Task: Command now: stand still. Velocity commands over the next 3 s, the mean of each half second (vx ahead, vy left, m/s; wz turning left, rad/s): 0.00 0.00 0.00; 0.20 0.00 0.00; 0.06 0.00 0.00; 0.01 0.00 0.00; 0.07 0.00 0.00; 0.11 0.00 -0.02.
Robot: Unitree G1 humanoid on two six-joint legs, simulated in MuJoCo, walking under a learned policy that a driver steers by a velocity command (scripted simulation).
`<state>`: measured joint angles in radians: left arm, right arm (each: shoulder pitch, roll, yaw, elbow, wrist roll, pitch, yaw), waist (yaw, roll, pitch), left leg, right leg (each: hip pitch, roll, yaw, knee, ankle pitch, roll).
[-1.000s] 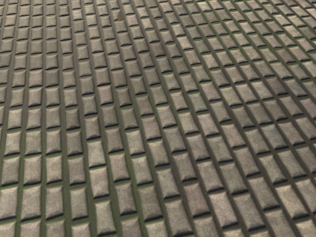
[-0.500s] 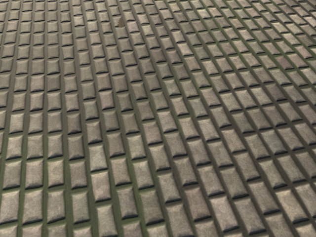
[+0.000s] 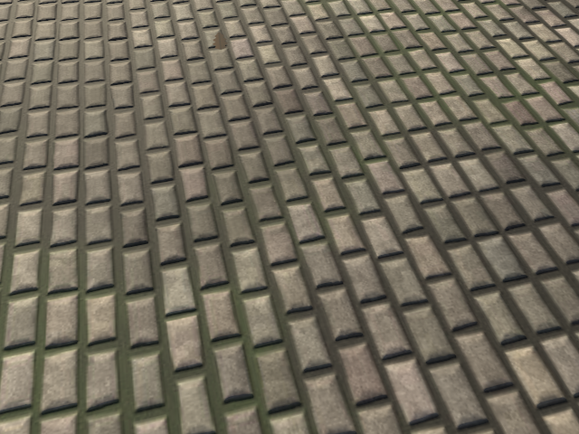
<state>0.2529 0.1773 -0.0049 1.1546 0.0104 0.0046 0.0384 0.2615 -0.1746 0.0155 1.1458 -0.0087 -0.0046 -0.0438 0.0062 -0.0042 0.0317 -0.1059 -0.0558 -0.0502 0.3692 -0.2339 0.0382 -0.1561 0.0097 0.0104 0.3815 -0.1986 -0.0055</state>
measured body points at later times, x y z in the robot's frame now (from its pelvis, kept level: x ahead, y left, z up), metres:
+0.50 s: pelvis +0.01 +0.00 +0.00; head +0.01 +0.00 +0.45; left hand -0.01 +0.22 -0.16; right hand -0.01 -0.22 -0.16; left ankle -0.02 +0.10 -0.75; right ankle +0.00 -0.12 -0.75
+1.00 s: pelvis +0.11 -0.05 +0.00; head +0.14 -0.07 +0.45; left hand +0.06 +0.17 -0.15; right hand +0.13 -0.28 -0.17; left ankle +0.08 +0.06 -0.69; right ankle +0.06 -0.11 -0.75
